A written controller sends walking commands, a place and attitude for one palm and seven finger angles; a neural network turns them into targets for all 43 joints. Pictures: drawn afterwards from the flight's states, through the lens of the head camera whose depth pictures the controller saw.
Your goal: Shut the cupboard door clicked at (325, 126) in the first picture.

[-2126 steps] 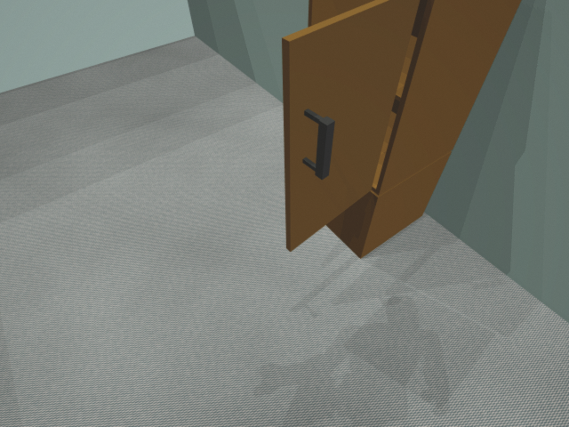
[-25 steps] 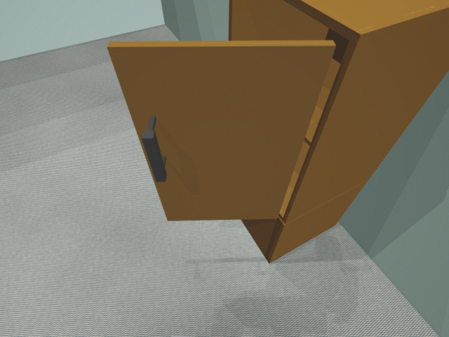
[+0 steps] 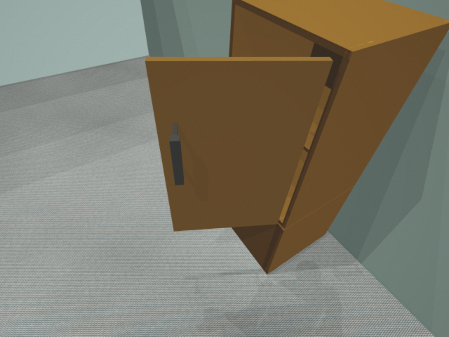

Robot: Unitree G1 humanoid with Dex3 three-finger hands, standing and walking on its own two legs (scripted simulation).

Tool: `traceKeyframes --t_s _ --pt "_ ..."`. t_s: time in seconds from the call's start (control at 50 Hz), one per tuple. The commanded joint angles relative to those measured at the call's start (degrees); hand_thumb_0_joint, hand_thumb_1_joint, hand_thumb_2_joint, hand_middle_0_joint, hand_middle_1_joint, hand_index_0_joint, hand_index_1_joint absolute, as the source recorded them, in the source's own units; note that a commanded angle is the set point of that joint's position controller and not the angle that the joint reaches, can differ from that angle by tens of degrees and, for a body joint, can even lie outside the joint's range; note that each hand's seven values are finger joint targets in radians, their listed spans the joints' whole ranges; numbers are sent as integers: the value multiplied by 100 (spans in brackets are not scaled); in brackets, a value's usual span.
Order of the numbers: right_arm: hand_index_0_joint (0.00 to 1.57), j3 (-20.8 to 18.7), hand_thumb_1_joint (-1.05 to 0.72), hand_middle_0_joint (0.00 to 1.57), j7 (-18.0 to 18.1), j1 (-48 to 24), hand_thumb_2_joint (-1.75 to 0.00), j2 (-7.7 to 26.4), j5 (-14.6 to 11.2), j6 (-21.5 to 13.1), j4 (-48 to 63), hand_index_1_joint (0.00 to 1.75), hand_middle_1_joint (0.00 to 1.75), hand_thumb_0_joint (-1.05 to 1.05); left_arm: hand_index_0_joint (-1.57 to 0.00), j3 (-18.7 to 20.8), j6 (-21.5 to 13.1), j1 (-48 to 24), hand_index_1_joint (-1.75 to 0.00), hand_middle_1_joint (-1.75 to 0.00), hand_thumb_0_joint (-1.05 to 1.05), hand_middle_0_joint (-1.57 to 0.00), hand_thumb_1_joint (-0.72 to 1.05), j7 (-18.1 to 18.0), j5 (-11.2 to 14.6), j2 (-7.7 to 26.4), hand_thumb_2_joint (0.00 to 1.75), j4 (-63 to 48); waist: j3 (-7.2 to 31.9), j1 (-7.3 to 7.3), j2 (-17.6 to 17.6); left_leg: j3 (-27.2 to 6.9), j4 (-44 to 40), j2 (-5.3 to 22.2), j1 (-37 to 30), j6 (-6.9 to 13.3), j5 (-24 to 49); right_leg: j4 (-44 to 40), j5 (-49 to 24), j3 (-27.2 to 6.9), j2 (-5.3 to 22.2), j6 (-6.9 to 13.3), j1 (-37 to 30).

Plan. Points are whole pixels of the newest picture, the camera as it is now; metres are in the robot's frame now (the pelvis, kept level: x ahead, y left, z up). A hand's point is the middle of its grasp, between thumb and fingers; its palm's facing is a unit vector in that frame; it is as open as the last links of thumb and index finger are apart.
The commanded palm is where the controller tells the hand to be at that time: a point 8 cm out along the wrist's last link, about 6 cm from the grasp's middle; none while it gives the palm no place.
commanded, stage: come to a stop and stand still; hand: left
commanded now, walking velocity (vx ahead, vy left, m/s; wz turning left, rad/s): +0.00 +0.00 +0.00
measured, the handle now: (177, 154) +0.49 +0.14 +0.04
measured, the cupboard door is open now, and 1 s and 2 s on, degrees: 63 63 63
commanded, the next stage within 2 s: look again from close up in 0.28 s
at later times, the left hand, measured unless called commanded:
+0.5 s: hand out of the picture -0.04 +0.18 -0.17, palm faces +0.01 -0.98 -0.19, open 7.4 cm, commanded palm none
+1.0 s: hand out of the picture +0.03 +0.17 -0.17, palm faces +0.00 -0.98 -0.18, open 7.4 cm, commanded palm none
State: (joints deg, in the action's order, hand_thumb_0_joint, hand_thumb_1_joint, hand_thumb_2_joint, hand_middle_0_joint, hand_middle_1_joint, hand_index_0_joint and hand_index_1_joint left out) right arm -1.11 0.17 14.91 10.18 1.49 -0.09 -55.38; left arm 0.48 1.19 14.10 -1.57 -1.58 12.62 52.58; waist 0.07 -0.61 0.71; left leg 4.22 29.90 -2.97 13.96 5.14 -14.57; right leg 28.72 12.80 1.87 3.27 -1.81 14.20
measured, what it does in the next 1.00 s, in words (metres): stands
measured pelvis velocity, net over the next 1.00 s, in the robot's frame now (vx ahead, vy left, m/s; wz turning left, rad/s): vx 0.01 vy -0.01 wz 0.00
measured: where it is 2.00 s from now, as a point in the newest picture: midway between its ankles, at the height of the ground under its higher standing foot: outside the picture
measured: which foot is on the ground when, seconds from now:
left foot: down 0.00-1.00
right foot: down 0.00-1.00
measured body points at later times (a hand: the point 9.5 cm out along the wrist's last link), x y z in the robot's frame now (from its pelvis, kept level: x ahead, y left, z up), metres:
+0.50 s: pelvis +0.00 +0.00 +0.01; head +0.00 +0.01 +0.45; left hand -0.04 +0.23 -0.16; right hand +0.03 -0.24 -0.14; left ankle +0.02 +0.06 -0.73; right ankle +0.03 -0.15 -0.73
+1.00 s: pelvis +0.01 -0.01 +0.01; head +0.02 +0.01 +0.46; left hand +0.03 +0.22 -0.16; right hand +0.03 -0.23 -0.15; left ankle +0.02 +0.06 -0.73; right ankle +0.03 -0.15 -0.73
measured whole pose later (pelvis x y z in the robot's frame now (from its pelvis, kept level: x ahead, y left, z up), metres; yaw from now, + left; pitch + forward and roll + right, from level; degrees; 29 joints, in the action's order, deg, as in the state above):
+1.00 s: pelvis +0.01 -0.01 +0.01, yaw +0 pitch -1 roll -1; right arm -0.4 0.6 13.3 8.8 0.6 -0.8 -65.7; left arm -0.6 -0.4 15.4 -2.2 -1.2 9.6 62.0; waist -1.8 -0.1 1.4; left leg 3.9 24.4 -3.1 10.6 4.4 -12.8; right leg 23.8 11.3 2.1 3.2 -2.4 11.1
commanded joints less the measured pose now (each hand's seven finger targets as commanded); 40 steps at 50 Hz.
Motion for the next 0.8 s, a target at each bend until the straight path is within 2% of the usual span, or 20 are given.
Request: traceKeyframes --t_s 0.0,0.12,0.24,0.26,0.34,0.38,0.46,0.64,0.68,0.78 --pt "20 -216 -90 20 47 -131 -90 996 -32 -111 297 30 30 0 -20 105 -112 266 -30 -30 0 -20 90 -44 7 587 90 -181 -404 98 -135 -1359 -1553 1008 662 -119 -1167 -329 240 -194 137 225 -133" --pt "20 -189 -90 20 32 -137 -90 1022 -64 -99 67 30 30 0 -20 58 -140 498 -30 -30 0 -20 90 -49 2 585 90 97 -408 87 -157 -1325 -1627 980 576 -154 -1250 -480 202 -251 200 202 -141" --pt "20 -159 -90 20 36 -108 -90 998 -88 -104 -179 30 30 0 -20 17 -173 667 -30 -30 0 -20 90 -61 9 561 90 398 -410 69 -193 -1244 -1610 943 401 -189 -1037 -588 94 -290 263 204 -130" --pt "20 -154 -90 20 35 -111 -90 959 -97 -100 -223 30 30 0 -20 15 -181 713 -30 -30 0 -20 90 -65 2 550 90 433 -423 86 -95 -1221 -1577 936 390 -179 -1004 -640 87 -296 272 202 -143" --pt "20 -142 -90 20 41 -112 -90 953 -106 -113 -344 30 30 0 -20 -4 -208 769 -30 -30 0 -20 90 -67 17 537 90 588 -342 65 -110 -1128 -1477 888 232 -207 -768 -701 55 -352 328 212 -111" --pt "20 -122 -90 20 43 -109 -90 893 -113 -105 -410 30 30 0 -20 -24 -211 772 -30 -30 0 -20 90 -75 18 493 90 646 -392 60 -12 -1096 -1423 870 221 -211 -674 -746 57 -377 342 210 -87" --pt "20 -107 -90 20 47 -91 -90 812 -118 -97 -504 30 30 0 -20 -30 -203 793 -30 -30 0 -20 90 -86 14 439 90 721 -464 79 -10 -1103 -1467 883 289 -224 -760 -769 104 -364 328 190 -103" --pt "20 -62 -90 20 59 -96 -90 655 -119 -137 -662 30 30 0 -20 -27 -228 683 -30 -30 0 -20 90 -104 39 357 90 763 -317 92 -13 -958 -1267 834 97 -263 60 -760 -268 -393 386 193 -238" --pt "20 -56 -90 20 64 -80 -90 605 -117 -139 -691 30 30 0 -20 -24 -229 662 -30 -30 0 -20 90 -112 36 334 90 758 -320 88 88 -907 -1205 825 61 -268 259 -766 -332 -396 398 200 -246" --pt "20 -38 -90 20 68 -62 -90 572 -110 -135 -745 30 30 0 -20 -19 -214 591 -30 -30 0 -20 90 -112 42 307 90 746 -352 93 -94 -912 -1271 841 71 -282 219 -775 -321 -383 380 196 -271"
